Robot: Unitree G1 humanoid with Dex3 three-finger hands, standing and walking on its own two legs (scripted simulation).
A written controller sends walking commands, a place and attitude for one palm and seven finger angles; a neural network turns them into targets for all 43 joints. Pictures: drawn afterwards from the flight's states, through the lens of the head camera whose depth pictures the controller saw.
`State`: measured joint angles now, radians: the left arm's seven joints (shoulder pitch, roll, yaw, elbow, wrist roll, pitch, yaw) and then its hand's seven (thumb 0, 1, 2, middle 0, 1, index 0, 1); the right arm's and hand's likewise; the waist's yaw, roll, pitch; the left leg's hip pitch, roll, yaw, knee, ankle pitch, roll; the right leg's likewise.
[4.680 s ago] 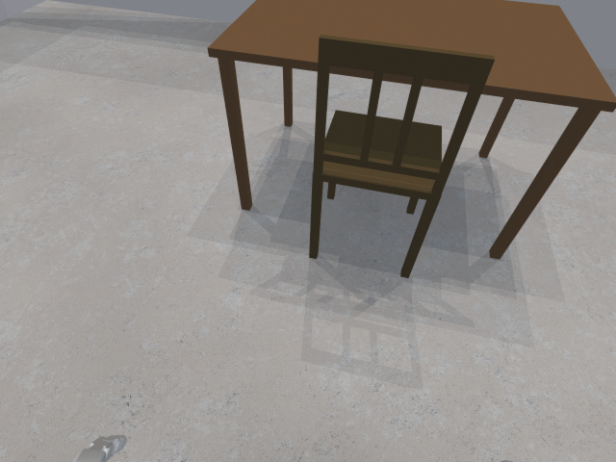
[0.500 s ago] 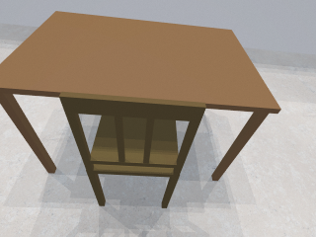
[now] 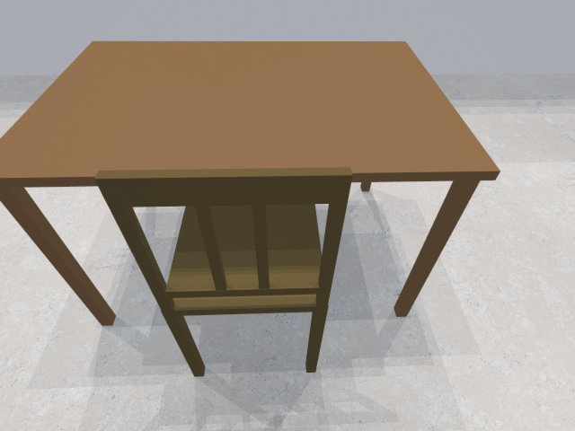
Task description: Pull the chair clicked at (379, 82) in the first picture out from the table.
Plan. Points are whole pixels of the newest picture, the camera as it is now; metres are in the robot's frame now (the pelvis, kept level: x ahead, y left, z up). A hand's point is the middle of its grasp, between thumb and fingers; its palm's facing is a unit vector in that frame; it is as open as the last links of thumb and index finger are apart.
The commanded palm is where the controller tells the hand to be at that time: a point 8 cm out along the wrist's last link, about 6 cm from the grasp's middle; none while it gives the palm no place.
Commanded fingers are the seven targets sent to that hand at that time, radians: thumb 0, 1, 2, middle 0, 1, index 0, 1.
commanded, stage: come to a stop and stand still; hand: left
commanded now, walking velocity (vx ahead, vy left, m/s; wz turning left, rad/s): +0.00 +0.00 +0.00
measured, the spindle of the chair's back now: (212, 250) +0.47 +0.17 -0.08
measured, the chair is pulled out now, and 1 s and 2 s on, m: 0.00 0.00 0.00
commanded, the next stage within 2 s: look again from close up in 1.02 s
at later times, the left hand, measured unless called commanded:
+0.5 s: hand out of the picture +0.02 +0.19 -0.17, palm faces +0.03 -0.99 -0.17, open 7.3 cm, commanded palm none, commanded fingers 0.00 0.90 0.90 -0.20 -0.30 -0.20 -0.30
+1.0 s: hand out of the picture +0.04 +0.21 -0.17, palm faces +0.01 -0.99 -0.16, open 7.3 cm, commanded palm none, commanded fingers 0.00 0.90 0.90 -0.20 -0.30 -0.20 -0.30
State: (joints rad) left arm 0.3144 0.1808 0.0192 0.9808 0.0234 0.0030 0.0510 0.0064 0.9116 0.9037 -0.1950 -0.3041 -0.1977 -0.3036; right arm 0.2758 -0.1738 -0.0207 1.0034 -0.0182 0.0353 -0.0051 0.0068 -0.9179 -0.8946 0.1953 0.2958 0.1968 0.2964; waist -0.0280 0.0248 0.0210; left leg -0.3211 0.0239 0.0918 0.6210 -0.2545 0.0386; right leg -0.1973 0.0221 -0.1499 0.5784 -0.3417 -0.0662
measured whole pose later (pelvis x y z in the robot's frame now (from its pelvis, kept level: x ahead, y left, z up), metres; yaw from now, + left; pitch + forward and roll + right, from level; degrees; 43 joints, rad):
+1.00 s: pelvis +0.05 +0.05 +0.01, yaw -1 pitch -1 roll +0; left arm 0.32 0.15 -0.01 1.10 0.01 -0.01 0.05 0.00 0.91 0.90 -0.19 -0.30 -0.20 -0.30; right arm 0.26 -0.15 0.02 1.12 -0.01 -0.03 -0.03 0.01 -0.93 -0.89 0.20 0.30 0.20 0.30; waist 0.00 -0.03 0.03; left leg -0.17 -0.06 0.14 0.39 -0.21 0.11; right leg -0.08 -0.05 -0.10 0.40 -0.30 0.02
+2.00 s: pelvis +0.04 +0.06 +0.01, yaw -1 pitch +0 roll +0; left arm 0.34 0.12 -0.01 1.12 0.02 -0.01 0.05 0.00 0.91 0.90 -0.19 -0.30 -0.20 -0.30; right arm 0.30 -0.13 0.02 1.14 0.00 -0.02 -0.03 0.01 -0.92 -0.89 0.20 0.30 0.20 0.30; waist 0.00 -0.03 0.02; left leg -0.19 -0.08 0.14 0.37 -0.19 0.12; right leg -0.11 -0.06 -0.10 0.40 -0.29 0.03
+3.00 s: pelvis +0.05 +0.01 -0.07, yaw +5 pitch +18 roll -2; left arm 0.47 0.21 0.20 0.01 -0.28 -0.52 -0.23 0.00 -0.08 0.48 -0.09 -0.15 -0.10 -0.15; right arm 0.22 -0.26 -0.03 0.61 0.03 -0.17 -0.04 0.02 -0.91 -0.89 0.20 0.30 0.20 0.30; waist -0.02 0.02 -0.15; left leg -0.92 -0.02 0.02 1.13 -0.52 0.06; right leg -0.87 0.05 -0.13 1.08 -0.53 -0.08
